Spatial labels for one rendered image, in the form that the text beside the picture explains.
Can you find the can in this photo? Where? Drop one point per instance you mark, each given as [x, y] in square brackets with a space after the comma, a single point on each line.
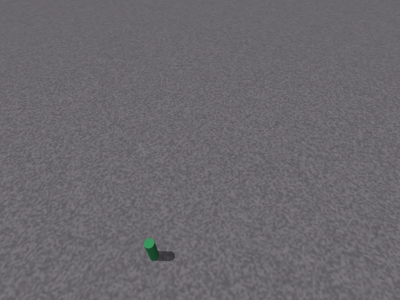
[151, 249]

